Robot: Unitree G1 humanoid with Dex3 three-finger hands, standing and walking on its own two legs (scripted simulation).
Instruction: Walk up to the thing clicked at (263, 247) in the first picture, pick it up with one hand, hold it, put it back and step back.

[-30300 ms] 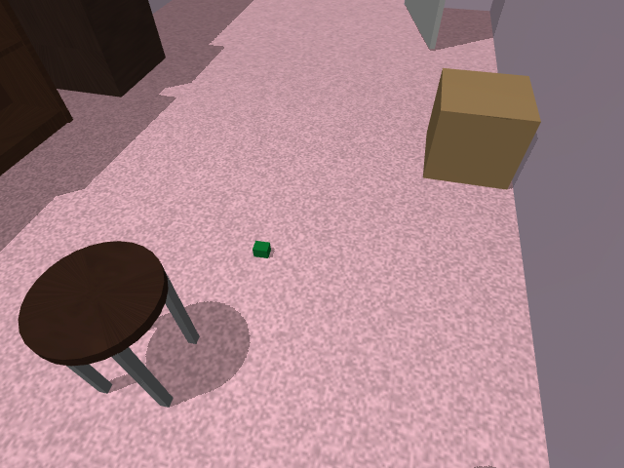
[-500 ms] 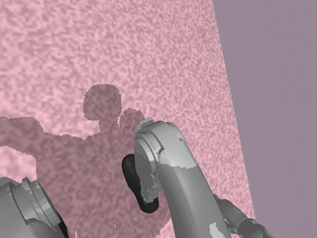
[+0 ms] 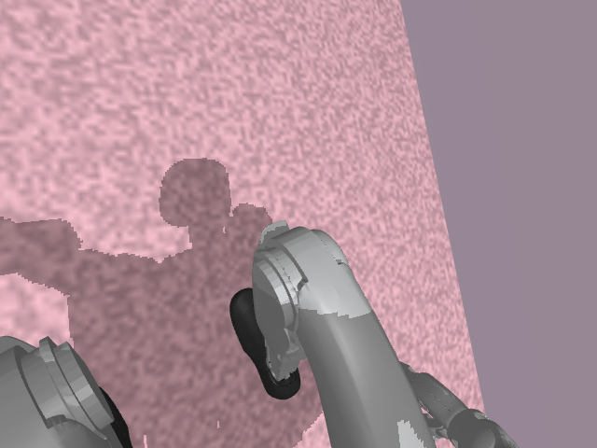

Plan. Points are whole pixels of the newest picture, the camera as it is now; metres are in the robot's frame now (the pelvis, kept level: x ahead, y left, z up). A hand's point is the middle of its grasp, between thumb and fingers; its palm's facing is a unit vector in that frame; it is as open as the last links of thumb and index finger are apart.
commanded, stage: close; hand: left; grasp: from above
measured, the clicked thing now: out of the picture +0.49 +0.34 -0.28
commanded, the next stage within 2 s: settle in 0.38 s
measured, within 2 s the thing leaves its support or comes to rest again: leaves its support in 0.80 s
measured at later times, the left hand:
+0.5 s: hand out of the picture +0.47 +0.33 -0.23, palm faces -0.48 -0.06 -0.88, open 6.1 cm
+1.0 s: hand out of the picture +0.48 +0.35 -0.19, palm faces -0.46 -0.04 -0.89, open 5.8 cm
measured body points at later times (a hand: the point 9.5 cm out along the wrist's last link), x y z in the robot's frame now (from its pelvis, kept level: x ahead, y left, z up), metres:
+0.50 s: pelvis +0.00 +0.00 +0.00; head +0.28 +0.13 +0.32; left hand +0.49 +0.33 -0.18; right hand +0.06 -0.26 -0.05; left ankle +0.06 +0.13 -0.27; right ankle +0.12 -0.13 -0.27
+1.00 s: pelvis +0.00 +0.00 +0.01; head +0.27 +0.14 +0.35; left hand +0.50 +0.35 -0.14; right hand +0.08 -0.26 -0.05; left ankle +0.06 +0.13 -0.27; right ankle +0.12 -0.13 -0.27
